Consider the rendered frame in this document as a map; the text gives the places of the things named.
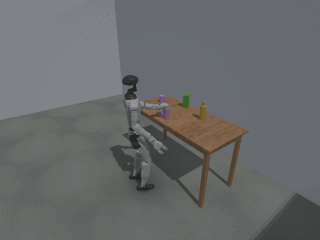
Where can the right robot hand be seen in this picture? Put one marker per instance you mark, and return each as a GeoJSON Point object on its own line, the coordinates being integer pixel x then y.
{"type": "Point", "coordinates": [157, 145]}

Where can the robot head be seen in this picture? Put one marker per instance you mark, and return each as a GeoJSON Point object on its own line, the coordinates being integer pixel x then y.
{"type": "Point", "coordinates": [130, 80]}

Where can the table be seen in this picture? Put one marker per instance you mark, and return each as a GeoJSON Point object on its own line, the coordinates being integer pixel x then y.
{"type": "Point", "coordinates": [207, 136]}

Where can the robot right upper arm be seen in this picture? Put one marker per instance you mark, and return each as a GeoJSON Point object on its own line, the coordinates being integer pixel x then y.
{"type": "Point", "coordinates": [134, 108]}

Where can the robot left thigh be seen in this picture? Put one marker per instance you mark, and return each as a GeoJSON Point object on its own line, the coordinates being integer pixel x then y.
{"type": "Point", "coordinates": [137, 153]}

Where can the left robot hand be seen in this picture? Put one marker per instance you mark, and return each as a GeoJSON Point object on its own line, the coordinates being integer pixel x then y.
{"type": "Point", "coordinates": [164, 105]}

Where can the sponge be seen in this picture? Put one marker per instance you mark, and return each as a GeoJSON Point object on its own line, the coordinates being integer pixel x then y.
{"type": "Point", "coordinates": [166, 113]}

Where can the robot left upper arm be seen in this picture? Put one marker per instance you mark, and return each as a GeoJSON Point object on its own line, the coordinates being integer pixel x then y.
{"type": "Point", "coordinates": [141, 103]}

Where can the left robot forearm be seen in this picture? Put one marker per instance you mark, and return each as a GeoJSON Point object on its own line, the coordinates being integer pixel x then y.
{"type": "Point", "coordinates": [152, 106]}

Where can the right robot forearm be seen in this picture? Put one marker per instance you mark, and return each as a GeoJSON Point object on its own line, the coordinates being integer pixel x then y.
{"type": "Point", "coordinates": [145, 134]}

